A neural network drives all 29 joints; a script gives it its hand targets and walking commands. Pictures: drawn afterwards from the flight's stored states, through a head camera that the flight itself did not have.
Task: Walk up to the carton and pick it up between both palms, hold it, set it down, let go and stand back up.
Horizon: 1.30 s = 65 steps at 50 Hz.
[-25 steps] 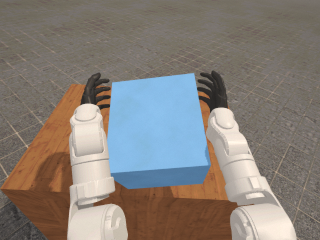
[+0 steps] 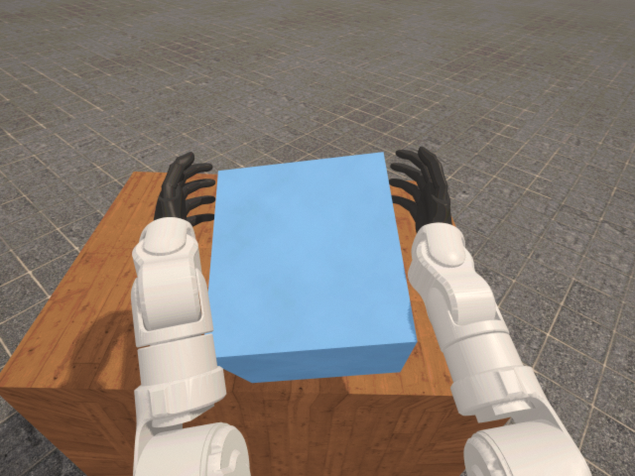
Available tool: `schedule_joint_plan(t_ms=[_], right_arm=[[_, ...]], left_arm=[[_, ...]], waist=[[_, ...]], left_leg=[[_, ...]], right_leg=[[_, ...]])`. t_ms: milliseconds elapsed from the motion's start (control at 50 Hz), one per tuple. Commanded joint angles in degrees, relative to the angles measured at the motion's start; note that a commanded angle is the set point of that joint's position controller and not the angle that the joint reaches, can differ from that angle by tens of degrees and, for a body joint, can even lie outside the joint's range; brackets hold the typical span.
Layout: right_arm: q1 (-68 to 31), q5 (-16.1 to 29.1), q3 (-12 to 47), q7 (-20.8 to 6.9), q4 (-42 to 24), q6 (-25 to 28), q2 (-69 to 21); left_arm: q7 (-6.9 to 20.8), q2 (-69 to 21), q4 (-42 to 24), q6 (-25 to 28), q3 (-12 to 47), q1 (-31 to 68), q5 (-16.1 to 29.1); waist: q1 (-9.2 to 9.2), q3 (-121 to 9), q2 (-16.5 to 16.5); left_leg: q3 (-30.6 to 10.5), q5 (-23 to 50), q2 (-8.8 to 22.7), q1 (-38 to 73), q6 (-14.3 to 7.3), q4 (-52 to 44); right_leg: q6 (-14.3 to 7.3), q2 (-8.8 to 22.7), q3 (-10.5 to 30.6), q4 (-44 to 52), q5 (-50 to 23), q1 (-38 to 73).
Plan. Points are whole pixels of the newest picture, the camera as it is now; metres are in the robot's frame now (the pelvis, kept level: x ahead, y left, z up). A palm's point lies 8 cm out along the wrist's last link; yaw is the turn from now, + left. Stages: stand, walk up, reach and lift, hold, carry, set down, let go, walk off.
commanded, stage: hold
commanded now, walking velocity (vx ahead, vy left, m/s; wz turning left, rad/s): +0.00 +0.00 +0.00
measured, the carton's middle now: (313, 275) +0.35 -0.01 +0.11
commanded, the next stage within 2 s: none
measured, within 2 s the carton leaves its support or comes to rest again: neither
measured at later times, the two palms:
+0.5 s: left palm (161, 218) +0.37 +0.16 +0.20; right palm (417, 207) +0.36 -0.13 +0.20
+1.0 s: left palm (174, 221) +0.36 +0.15 +0.20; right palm (428, 215) +0.35 -0.14 +0.20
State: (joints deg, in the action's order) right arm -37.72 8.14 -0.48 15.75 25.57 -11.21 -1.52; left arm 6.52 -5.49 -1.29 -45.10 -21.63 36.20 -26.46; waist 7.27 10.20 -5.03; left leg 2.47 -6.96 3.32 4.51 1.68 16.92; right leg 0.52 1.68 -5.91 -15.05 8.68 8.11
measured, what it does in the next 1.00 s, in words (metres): stands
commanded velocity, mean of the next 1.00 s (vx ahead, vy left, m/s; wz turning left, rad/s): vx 0.00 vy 0.00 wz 0.00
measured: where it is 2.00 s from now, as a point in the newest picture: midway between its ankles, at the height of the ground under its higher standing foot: outside the picture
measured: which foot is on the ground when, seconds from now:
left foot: down 0.00-1.00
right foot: down 0.00-1.00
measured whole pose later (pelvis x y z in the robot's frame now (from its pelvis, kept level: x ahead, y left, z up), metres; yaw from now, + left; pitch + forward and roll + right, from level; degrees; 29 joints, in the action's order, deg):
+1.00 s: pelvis +0.00 +0.00 +0.00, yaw +0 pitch -14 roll -1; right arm -37.6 8.1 -0.6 15.7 25.7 -11.1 -1.6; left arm 6.4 -5.3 -1.1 -45.0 -21.4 36.0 -26.2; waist 7.4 9.9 -5.1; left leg 2.4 -7.0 3.2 4.4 1.6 16.9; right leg 0.5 1.7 -6.1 -14.9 8.8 8.3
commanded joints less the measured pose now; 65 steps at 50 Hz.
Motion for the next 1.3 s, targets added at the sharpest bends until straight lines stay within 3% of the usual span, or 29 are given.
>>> schedule_joint_plan(t_ms=[0,120,280,380,580,860,1040,1280], right_arm=[[-38.3,2.5,19.6,-9.0,-14.5,3.2,-22.5],[-40.4,0.4,16.9,-9.7,-11.2,3.2,-22.8],[-41.7,-2.3,12.5,-10.5,-6.8,4.2,-22.4],[-41.5,-2.4,11.2,-11.0,-5.2,4.9,-21.8],[-39.8,-0.1,13.1,-11.0,-7.7,5.9,-20.5],[-36.3,2.4,18.8,-8.9,-14.0,3.6,-21.7],[-37.9,2.6,19.8,-8.6,-14.6,3.0,-22.9],[-41.3,-1.7,13.7,-10.0,-8.2,3.4,-22.8]], left_arm=[[7.8,-19.4,-3.6,3.9,24.6,33.5,8.2],[8.1,-19.0,0.8,3.9,22.1,36.2,7.5],[8.8,-19.5,5.0,4.6,20.3,38.2,7.0],[8.7,-20.4,5.3,5.0,20.6,38.0,7.0],[7.2,-21.7,-0.5,5.2,24.5,35.3,7.9],[7.8,-20.1,-4.4,4.3,25.9,31.7,8.9],[7.9,-19.6,-3.4,3.9,24.8,33.5,8.5],[9.0,-19.1,4.5,4.2,20.4,37.9,7.1]], waist=[[-1.06,-25.6,4.8],[-1.79,-24.4,3.6],[-0.62,-24.5,3.9],[-0.07,-25.3,5.0],[0.61,-27.1,7.9],[0.58,-26.2,4.8],[-0.71,-25.4,4.7],[-0.76,-23.1,3.1]], left_leg=[[4.4,12.6,-5.3,5.2,-1.3,-0.4],[4.9,5.6,-5.2,3.0,-2.7,-2.1],[5.3,2.1,-5.2,2.0,-3.1,-3.2],[4.8,4.2,-4.9,3.0,-2.4,-2.9],[3.8,14.5,-4.5,6.8,0.0,-0.5],[3.7,17.5,-5.1,7.0,-0.4,0.7],[4.4,12.6,-5.5,5.3,-1.5,-0.2],[5.2,1.0,-5.1,1.8,-3.4,-3.3]], right_leg=[[1.5,-4.6,-2.2,0.7,-10.6,1.6],[1.1,-3.9,-2.1,1.9,-4.6,0.1],[0.7,-3.5,-2.4,2.9,-0.9,-0.6],[0.2,-4.0,-2.7,2.9,-0.9,-0.4],[-0.1,-5.4,-3.5,1.9,-5.3,0.0],[1.5,-5.0,-2.6,0.6,-13.9,2.5],[1.7,-4.3,-2.1,0.8,-12.3,1.7],[0.9,-3.4,-2.2,3.0,-0.5,-1.3]])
